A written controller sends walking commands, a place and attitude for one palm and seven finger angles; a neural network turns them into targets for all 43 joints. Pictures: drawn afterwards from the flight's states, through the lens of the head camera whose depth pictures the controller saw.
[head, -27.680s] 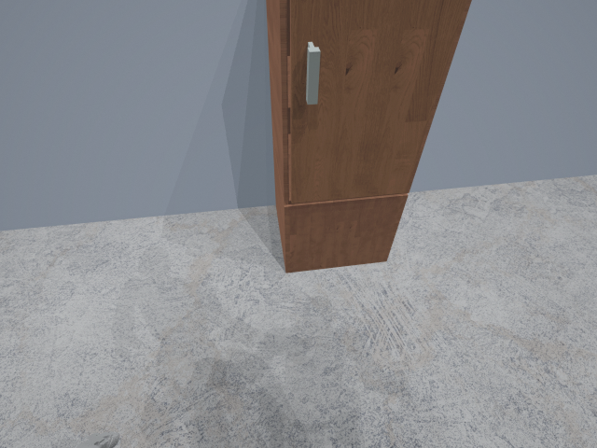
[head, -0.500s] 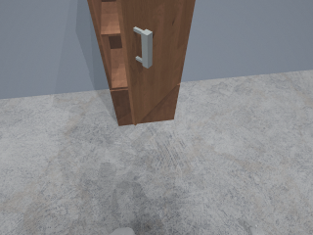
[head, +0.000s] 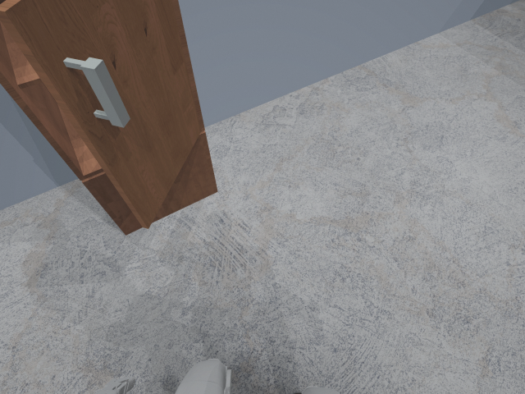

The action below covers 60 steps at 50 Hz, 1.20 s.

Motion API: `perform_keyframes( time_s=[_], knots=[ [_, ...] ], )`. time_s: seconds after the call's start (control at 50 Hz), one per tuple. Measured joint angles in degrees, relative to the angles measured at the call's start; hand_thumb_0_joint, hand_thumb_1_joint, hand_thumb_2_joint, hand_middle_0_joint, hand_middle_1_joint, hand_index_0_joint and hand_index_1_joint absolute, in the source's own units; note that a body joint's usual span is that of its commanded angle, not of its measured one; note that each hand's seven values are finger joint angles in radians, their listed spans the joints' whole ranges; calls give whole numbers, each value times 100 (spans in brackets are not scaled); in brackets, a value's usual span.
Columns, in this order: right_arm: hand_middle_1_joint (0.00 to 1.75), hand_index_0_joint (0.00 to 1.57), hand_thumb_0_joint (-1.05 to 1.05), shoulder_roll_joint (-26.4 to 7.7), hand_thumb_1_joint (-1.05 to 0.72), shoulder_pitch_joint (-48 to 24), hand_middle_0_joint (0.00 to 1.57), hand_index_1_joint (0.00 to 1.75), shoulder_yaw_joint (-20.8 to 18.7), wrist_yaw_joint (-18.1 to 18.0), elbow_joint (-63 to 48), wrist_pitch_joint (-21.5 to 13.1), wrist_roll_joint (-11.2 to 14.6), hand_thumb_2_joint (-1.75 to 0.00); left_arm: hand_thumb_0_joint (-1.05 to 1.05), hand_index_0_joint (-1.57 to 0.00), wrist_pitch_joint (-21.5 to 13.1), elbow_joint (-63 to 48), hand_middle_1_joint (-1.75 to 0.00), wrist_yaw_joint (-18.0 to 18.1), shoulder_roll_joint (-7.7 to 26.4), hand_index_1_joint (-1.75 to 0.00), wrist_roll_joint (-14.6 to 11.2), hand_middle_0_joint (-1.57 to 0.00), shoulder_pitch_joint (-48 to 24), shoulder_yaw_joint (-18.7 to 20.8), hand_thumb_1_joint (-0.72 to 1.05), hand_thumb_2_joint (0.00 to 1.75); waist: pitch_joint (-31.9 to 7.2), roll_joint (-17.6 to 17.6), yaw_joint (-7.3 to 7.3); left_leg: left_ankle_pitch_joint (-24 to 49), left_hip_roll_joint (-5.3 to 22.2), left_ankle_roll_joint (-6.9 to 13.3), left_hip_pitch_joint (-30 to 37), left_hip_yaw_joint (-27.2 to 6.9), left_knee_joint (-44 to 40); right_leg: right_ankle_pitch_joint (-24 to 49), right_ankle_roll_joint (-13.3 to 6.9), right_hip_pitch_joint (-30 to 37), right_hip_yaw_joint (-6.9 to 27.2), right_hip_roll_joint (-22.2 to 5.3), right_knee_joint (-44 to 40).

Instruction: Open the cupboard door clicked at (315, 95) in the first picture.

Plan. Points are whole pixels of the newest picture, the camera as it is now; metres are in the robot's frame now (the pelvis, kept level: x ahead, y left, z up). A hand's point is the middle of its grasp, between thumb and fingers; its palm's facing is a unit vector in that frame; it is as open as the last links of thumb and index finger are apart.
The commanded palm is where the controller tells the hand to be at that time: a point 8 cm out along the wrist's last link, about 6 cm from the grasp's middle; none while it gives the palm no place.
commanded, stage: walk to a spot facing it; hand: left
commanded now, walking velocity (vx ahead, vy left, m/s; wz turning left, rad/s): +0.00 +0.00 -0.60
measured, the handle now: (97, 93) +0.55 +0.32 +0.10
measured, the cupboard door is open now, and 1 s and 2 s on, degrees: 43 43 43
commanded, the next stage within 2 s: none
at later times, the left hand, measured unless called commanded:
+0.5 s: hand (179, 352) +0.19 +0.16 -0.16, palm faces -0.32 -0.92 -0.24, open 7.4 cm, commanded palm none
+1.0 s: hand (223, 297) +0.29 +0.10 -0.17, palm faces -0.54 -0.83 -0.15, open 7.4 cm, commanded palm none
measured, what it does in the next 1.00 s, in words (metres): walks ahead, turning right: left foot, then right foot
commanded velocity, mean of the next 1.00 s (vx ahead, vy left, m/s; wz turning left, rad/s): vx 0.19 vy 0.00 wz -0.59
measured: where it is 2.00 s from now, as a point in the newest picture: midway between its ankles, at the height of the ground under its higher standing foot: (380, 305)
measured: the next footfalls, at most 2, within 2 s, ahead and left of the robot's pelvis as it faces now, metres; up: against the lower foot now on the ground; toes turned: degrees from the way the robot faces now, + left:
left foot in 0.14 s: +0.08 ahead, +0.13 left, +0.00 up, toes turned -2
right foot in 0.50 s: +0.01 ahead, -0.13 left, +0.00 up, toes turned -23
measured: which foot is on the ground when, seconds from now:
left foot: up 0.00-0.12, down 0.14-0.50, up 0.52-0.82, down 0.84-1.00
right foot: down 0.00-0.14, up 0.16-0.48, down 0.50-0.82, up 0.84-1.00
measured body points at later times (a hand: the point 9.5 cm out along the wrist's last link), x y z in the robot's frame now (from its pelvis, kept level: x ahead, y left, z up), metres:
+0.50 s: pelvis +0.01 +0.00 -0.01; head +0.06 -0.02 +0.44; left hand +0.20 +0.21 -0.14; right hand -0.04 -0.24 -0.15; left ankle +0.04 +0.14 -0.73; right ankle -0.03 -0.11 -0.74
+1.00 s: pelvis +0.13 -0.04 +0.01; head +0.18 -0.04 +0.46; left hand +0.32 +0.14 -0.15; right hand +0.02 -0.26 -0.12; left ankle +0.17 +0.07 -0.73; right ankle +0.04 -0.13 -0.64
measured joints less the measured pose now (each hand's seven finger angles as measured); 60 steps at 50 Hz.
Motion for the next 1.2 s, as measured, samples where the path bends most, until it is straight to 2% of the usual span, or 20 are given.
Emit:
perform_keyframes(
  time_s=[0.12, 0.14, 0.2, 0.24, 0.28, 0.4, 0.48, 0.5, 0.56, 0.6, 0.64, 0.74, 0.82, 0.84, 0.88, 0.92, 0.98, 1.04, 1.1, 1.2],
  knots=[
    [30, 20, 0, 157, -91, 41, 20, 30, 66, 7, -132, -167, 17, -90, 1, -21, 118, 95, -30, -45, -15, -30, -8, -21, 62, -3, 90, 90, -179, -190, -35, 751, -143, 61, 534, 3, -1922, -8, 155, -28, 393, 124, 46],
    [30, 20, 0, 156, -91, 107, 20, 30, 89, 7, -169, -234, -1, -90, 1, -21, 149, 84, -30, -59, -21, -30, -29, -21, 78, 0, 90, 90, -260, -152, -46, 986, -95, 187, 649, -24, -2317, -89, 166, -131, 416, 197, 200],
    [30, 20, 0, 296, -91, 195, 20, 30, 186, -12, -150, -323, -103, -90, 1, -20, 222, 109, -30, -127, 63, -30, -23, -21, -52, 52, 90, 90, -240, -273, 1, 1012, -21, 439, 687, 206, -2218, -1140, 228, -676, 234, 167, 1738],
    [30, 20, 0, 374, -91, 301, 20, 30, 244, -15, -138, -328, -136, -90, 1, -20, 220, 102, -30, -196, 102, -30, -6, -21, -125, 102, 90, 90, -239, -295, 30, 1075, 49, 451, 849, 341, -2437, -1108, 298, -977, 3, 54, 2660],
    [30, 20, 0, 423, -91, 390, 20, 30, 271, -17, -107, -321, -150, -90, 1, -20, 214, 57, -30, -247, 111, -30, -6, -20, -163, 131, 91, 90, -253, -269, 57, 1193, 122, 428, 1010, 473, -2711, -943, 364, -1106, -196, -102, 3008],
    [30, 20, 0, 423, -90, 532, 21, 30, 220, 20, -13, -330, -154, -90, 1, -20, 203, -18, -30, -289, 66, -30, -11, -20, -202, 110, 91, 90, -292, -57, -17, 1261, 390, 329, 1229, 887, -2985, -890, 375, -736, -539, -372, 1847],
    [30, 20, 0, 306, -90, 616, 21, 30, 141, 72, 24, -285, -137, -90, 1, -20, 124, -46, -30, -287, 31, -30, -13, -20, -221, 59, 91, 90, -296, 98, -100, 994, 612, 169, 1139, 1136, -2557, -436, 230, -110, -717, -344, 431],
    [30, 20, 0, 278, -90, 684, 21, 30, 124, 91, 17, -257, -112, -90, 1, -20, 68, -83, -30, -285, 59, -30, -1, -20, -175, 41, 91, 90, -367, 56, -96, 838, 627, 140, 1033, 1204, -2288, -290, 108, 76, -658, -381, -17],
    [30, 20, 0, 77, -91, 535, 21, 30, 44, 116, 178, -42, -78, -90, 1, -20, -62, -11, -30, -177, -93, -30, -10, -20, -161, 3, 91, 90, -265, 263, -85, -185, 472, 79, 437, 530, -738, -249, -1, 15, -576, -222, 215],
    [30, 20, 0, 21, -91, 430, 20, 30, 8, 142, 231, 5, -76, -90, 1, -20, -98, 26, -30, -116, -158, -30, -14, -20, -34, -5, 91, 90, -240, 236, -58, -26, 301, 52, 105, 286, -70, -171, -12, 171, -472, -181, 32],
    [30, 20, 1, 12, -91, 340, 20, 30, -24, 181, 197, -21, -84, -90, 1, -20, -122, 105, -30, -100, -184, -30, -3, -20, 134, -8, 90, 90, -265, 142, -28, 254, 209, 16, -83, 226, 18, -64, -11, 334, -337, -161, -226],
    [30, 20, 1, 69, -91, 176, 20, 30, -63, 243, -19, -186, -80, -90, 1, -20, -149, 380, -30, -176, -184, -30, 29, -21, 534, -3, 90, 90, -399, -78, 54, 604, 63, 0, -51, 170, -892, -23, -17, 627, -14, -116, -611],
    [30, 20, 0, 118, -91, 144, 20, 30, 0, 209, -173, -429, -69, -90, 1, -21, -120, 528, -30, -226, -151, -30, 12, -21, 791, 52, 90, 90, -503, -202, 145, 840, -79, 65, 568, 207, -2361, -339, 72, 661, 261, -64, -353],
    [30, 20, 0, 96, -91, 168, 20, 30, 24, 184, -224, -531, -92, -90, 1, -21, -101, 547, -30, -240, -159, -30, -6, -21, 854, 64, 90, 90, -555, -152, 137, 1034, -42, 171, 680, 199, -2634, -574, 16, 516, 277, -3, 22],
    [30, 20, 0, 176, -91, 189, 20, 30, 90, 117, -231, -671, -162, -90, 1, -20, -31, 627, -30, -266, -100, -30, -3, -21, 812, 100, 90, 90, -525, -239, 124, 1122, 1, 370, 711, 384, -2386, -1044, -35, -6, 180, -27, 1430],
    [30, 20, 0, 288, -91, 347, 20, 30, 161, 94, -212, -724, -188, -90, 1, -20, -11, 669, -30, -316, -24, -30, 39, -21, 680, 145, 90, 90, -515, -321, 106, 1016, 39, 418, 948, 564, -2509, -790, -23, -596, -55, -146, 2712],
    [30, 20, 0, 426, -91, 651, 20, 30, 230, 60, -43, -750, -171, -90, 1, -20, -23, 550, -30, -396, 30, -30, 64, -20, 414, 170, 91, 90, -491, -336, 120, 1080, 93, 351, 1422, 799, -3064, -168, 80, -1273, -367, -412, 3420],
    [30, 20, 0, 504, -91, 963, 20, 30, 262, 58, 190, -757, -162, -90, 1, -20, -40, 374, -30, -425, 16, -30, 55, -20, 122, 145, 91, 90, -460, -252, 80, 1096, 168, 304, 1841, 1028, -3516, 171, 140, -1681, -539, -591, 3083],
    [30, 20, 0, 531, -91, 1262, 20, 30, 255, 76, 405, -723, -174, -90, 1, -20, -48, 249, -30, -431, -10, -30, 51, -20, -207, 109, 91, 90, -395, -167, -49, 980, 229, 208, 2204, 1249, -3749, 410, 126, -1793, -664, -692, 2182],
    [30, 20, 0, 491, -91, 1711, 20, 30, 226, 106, 723, -622, -196, -90, 1, -20, -104, 121, -30, -415, -14, -30, 37, -20, -745, 54, 91, 90, -245, -32, -326, 481, 409, -75, 2713, 1561, -3642, 341, -98, -1433, -903, -557, 845]
  ],
)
